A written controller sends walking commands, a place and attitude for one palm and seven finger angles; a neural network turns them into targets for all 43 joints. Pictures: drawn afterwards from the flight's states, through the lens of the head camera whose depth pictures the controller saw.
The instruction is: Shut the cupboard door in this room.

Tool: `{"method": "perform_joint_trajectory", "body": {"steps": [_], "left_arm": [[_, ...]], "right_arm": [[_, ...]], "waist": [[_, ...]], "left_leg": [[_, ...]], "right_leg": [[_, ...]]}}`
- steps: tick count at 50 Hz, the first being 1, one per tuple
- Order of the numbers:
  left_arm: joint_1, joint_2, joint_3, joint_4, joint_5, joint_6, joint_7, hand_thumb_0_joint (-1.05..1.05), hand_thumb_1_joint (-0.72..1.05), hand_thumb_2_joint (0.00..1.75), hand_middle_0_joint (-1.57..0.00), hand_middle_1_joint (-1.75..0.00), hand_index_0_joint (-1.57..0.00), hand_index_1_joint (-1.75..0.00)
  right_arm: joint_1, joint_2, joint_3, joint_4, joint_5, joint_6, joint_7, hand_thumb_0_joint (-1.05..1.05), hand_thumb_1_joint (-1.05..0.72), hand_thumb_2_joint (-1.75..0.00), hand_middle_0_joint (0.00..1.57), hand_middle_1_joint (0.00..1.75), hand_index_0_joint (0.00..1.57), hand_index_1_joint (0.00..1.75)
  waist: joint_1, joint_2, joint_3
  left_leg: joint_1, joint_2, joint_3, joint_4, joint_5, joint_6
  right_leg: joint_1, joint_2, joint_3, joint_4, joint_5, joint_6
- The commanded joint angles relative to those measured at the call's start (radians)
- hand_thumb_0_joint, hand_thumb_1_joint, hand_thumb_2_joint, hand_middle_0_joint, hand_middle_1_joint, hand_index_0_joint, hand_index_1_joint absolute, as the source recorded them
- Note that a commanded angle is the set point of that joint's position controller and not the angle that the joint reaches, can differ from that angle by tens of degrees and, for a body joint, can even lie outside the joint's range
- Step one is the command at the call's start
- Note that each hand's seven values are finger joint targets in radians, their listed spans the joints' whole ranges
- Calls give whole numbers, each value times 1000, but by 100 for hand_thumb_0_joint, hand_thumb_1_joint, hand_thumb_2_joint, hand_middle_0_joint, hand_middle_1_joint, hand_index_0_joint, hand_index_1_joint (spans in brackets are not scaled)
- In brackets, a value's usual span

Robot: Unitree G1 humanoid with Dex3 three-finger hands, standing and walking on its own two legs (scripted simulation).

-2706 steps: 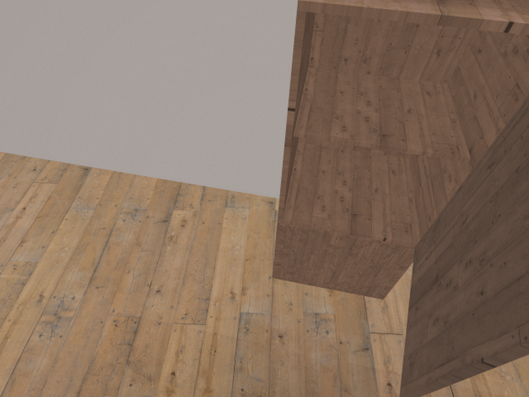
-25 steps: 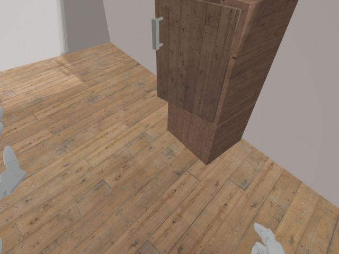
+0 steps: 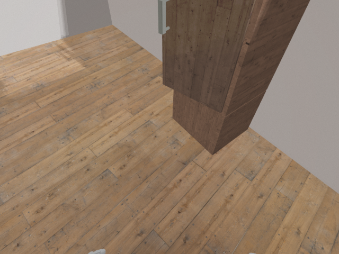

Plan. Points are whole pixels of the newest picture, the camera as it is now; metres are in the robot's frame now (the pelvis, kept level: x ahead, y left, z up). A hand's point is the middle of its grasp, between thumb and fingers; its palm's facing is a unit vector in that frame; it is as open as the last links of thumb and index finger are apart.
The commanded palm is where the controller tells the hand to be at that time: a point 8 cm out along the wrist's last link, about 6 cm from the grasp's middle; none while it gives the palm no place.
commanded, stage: let the arm hang, fingers relaxed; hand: left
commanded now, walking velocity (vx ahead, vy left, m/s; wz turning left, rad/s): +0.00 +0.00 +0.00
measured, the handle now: (165, 15) +1.06 +0.05 +0.09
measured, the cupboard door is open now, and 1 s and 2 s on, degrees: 15 15 15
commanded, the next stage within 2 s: look to check the result in 0.82 s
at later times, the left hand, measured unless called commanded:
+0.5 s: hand out of the picture +0.00 +0.24 -0.15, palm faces +0.00 -0.96 -0.28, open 7.4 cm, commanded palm none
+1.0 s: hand out of the picture +0.04 +0.24 -0.14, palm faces -0.03 -0.95 -0.30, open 7.4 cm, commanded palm none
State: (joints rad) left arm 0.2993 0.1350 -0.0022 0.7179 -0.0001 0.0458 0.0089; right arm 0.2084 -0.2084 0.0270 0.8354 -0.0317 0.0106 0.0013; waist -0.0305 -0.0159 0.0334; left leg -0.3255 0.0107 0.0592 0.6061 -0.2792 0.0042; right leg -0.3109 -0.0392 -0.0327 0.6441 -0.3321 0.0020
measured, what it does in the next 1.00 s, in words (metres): stands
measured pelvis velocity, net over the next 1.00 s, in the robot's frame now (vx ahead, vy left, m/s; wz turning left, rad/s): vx -0.01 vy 0.01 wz -0.03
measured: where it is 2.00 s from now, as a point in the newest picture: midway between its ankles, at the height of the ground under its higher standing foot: outside the picture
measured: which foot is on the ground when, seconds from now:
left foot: down 0.00-1.00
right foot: down 0.00-1.00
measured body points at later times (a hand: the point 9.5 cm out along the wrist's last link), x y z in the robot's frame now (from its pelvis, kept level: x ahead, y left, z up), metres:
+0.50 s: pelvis +0.00 +0.02 +0.02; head -0.01 +0.02 +0.47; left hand +0.00 +0.29 -0.13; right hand +0.01 -0.22 -0.14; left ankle +0.03 +0.12 -0.73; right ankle +0.01 -0.12 -0.73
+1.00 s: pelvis -0.01 +0.01 +0.02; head +0.00 +0.01 +0.47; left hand +0.04 +0.29 -0.12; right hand +0.03 -0.27 -0.13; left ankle +0.03 +0.12 -0.73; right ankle +0.01 -0.12 -0.73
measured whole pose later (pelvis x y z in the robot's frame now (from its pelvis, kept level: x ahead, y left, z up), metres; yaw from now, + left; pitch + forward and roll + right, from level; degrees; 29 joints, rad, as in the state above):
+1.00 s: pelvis -0.01 +0.01 +0.02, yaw -2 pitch -2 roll +0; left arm 0.20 0.28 0.03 1.13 0.02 -0.01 0.00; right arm 0.19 -0.30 -0.03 1.11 -0.02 0.00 -0.01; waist -0.01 0.02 0.03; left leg -0.17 0.01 0.09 0.35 -0.15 0.02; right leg -0.16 -0.03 -0.01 0.36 -0.17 0.02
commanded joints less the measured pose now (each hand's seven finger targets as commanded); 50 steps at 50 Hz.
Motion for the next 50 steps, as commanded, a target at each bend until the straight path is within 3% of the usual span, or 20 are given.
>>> {"method": "perform_joint_trajectory", "body": {"steps": [1, 3, 8, 10, 17, 31, 43, 50], "left_arm": [[10, 200, 41, 47, 11, -57, 15, 0, 90, 90, -20, -30, -20, -30], [27, 179, 57, 87, 17, -56, 19, 0, 90, 90, -20, -30, -20, -30], [-4, 184, 43, 194, 15, -55, 15, 0, 90, 90, -20, -30, -20, -30], [-8, 188, 44, 230, 16, -57, 14, 0, 90, 90, -20, -30, -20, -30], [-4, 206, 43, 316, 16, -60, 14, 0, 90, 90, -20, -30, -20, -30], [-21, 250, 52, 368, 22, -59, 12, 0, 90, 90, -20, -30, -20, -30], [-84, 307, 58, 363, 21, -71, 6, 0, 90, 90, -20, -30, -20, -30], [-122, 340, 57, 363, 18, -78, 5, 0, 90, 90, -20, -30, -20, -30]], "right_arm": [[12, -116, -37, 7, 7, -22, -13, 0, -90, -90, 20, 30, 20, 30], [12, -101, -47, 26, 3, -19, -16, 0, -90, -90, 20, 30, 20, 30], [46, -100, -54, 94, 10, -9, -21, 0, -90, -90, 20, 30, 20, 30], [57, -110, -58, 117, 12, -12, -22, 0, -90, -90, 20, 30, 20, 30], [71, -138, -63, 181, 15, -20, -26, 0, -90, -90, 20, 30, 20, 30], [42, -183, -79, 227, 16, -24, -24, 0, -90, -90, 20, 30, 20, 30], [-15, -238, -87, 222, 17, -32, -21, 0, -90, -90, 20, 30, 20, 30], [-45, -265, -85, 222, 18, -31, -18, 0, -90, -90, 20, 30, 20, 30]], "waist": [[27, 143, -118], [33, 212, -117], [24, 105, -33], [25, 58, -16], [27, 2, 9], [32, 34, 49], [27, 42, 6], [21, 12, -19]], "left_leg": [[118, 84, -86, -162, 276, 13], [102, 84, -84, -186, 201, 16], [86, 95, -93, -249, 71, 12], [94, 104, -99, -270, 78, 16], [124, 111, -98, -313, 59, 25], [97, 115, -121, -382, -92, 31], [153, 114, -105, -353, 10, 26], [190, 116, -96, -332, 90, 22]], "right_leg": [[108, -51, 97, -187, 248, -30], [137, -42, 81, -219, 219, -36], [116, -45, 81, -296, 145, -39], [116, -46, 76, -306, 150, -37], [109, -51, 79, -322, 136, -33], [92, -47, 88, -328, 81, -34], [99, -65, 104, -351, 125, -41], [111, -76, 118, -376, 147, -41]]}}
